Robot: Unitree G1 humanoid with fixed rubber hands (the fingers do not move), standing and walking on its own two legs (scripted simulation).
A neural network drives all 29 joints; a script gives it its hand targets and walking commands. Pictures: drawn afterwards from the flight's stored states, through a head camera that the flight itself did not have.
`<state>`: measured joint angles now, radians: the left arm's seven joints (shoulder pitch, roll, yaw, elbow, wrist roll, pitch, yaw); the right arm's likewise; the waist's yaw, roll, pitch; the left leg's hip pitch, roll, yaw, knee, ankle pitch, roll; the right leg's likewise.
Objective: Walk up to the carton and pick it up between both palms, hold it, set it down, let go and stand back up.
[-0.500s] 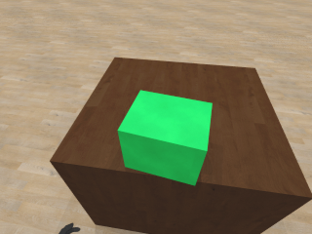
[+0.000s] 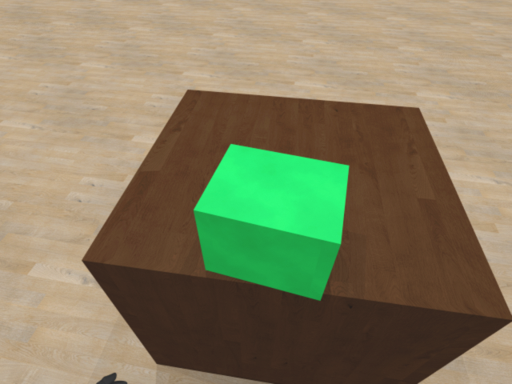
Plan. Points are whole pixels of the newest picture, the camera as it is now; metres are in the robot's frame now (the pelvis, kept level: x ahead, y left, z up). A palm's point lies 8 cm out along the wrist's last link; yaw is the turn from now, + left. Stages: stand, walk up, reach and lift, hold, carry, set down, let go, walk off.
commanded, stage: walk up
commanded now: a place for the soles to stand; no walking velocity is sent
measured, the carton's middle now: (274, 219) +0.41 -0.03 +0.03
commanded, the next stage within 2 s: none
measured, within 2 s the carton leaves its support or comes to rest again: neither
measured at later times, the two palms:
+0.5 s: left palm out of the picture +0.11 +0.27 -0.10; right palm out of the picture +0.08 -0.27 -0.11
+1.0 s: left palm out of the picture +0.11 +0.27 -0.10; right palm out of the picture +0.08 -0.27 -0.11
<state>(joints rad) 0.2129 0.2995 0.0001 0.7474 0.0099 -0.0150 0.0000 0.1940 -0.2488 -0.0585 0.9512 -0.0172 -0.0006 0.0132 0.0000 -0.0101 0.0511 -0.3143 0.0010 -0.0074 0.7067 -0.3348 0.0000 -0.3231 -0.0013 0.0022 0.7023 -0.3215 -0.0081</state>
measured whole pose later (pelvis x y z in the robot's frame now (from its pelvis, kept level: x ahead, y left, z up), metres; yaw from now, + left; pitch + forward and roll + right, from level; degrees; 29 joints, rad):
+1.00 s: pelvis +0.00 +0.00 +0.00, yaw +0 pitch -3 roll +0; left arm 0.21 0.32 0.00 0.75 0.01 -0.02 0.00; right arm 0.19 -0.27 -0.06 0.91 -0.02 0.01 0.02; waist 0.00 -0.01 0.09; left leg -0.31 0.00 -0.01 0.71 -0.33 0.00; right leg -0.32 0.00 0.00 0.70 -0.32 0.00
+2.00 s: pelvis +0.00 +0.01 +0.00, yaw -1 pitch -3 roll +0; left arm 0.21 0.33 0.00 0.75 0.01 -0.02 0.00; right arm 0.19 -0.27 -0.06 0.90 -0.02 0.01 0.02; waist 0.00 -0.01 0.09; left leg -0.31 0.00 0.00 0.71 -0.34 0.00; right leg -0.32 0.00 0.01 0.69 -0.32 0.00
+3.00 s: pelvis +0.01 +0.01 +0.00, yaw -1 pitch -3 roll +0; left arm 0.21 0.33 0.00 0.75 0.01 -0.02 0.00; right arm 0.19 -0.28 -0.06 0.90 -0.02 0.01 0.02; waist 0.00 -0.01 0.09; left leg -0.31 0.00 0.01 0.71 -0.35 0.01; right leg -0.32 0.00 0.02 0.69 -0.32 0.01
